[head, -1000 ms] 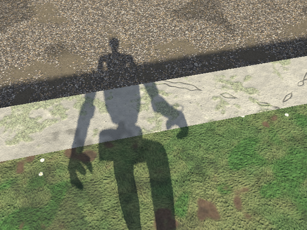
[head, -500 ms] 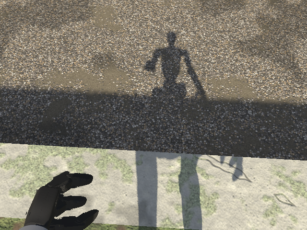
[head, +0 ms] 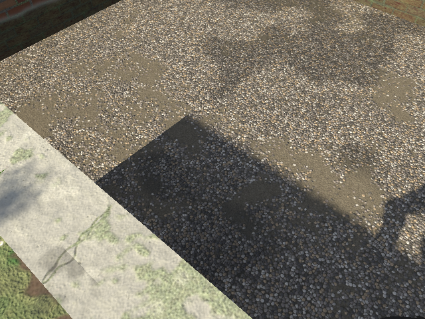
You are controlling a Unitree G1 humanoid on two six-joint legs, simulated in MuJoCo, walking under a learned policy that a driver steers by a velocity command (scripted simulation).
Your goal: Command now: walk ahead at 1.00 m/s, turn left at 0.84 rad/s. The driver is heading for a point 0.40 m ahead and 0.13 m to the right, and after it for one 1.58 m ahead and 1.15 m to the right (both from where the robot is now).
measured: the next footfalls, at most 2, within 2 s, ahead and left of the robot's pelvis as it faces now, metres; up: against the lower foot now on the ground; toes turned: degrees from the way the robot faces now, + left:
right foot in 0.24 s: +0.31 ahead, -0.12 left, +0.00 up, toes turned +6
left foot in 0.62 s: +0.46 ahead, +0.13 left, +0.00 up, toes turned -9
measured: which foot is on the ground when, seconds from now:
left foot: down 0.00-0.26, up 0.28-0.60, down 0.62-0.92, up 0.94-1.00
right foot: up 0.00-0.22, down 0.24-0.68, up 0.70-0.90, down 0.92-1.00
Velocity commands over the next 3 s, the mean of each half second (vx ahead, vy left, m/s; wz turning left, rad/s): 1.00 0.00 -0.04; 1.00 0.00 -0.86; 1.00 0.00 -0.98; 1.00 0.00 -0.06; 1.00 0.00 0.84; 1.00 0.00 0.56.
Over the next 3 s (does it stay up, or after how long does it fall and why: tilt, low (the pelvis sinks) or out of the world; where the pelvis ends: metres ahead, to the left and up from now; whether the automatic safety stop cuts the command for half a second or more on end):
stays up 0.18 0.03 0.04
